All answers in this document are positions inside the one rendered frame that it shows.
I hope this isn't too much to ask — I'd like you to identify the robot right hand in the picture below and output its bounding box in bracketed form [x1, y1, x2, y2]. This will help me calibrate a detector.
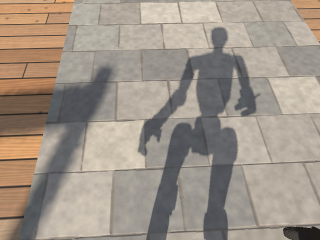
[283, 226, 320, 240]

